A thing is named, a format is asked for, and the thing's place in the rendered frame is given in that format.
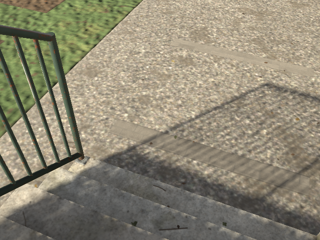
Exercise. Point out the stairs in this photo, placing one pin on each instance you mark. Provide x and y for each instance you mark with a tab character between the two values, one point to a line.
94	200

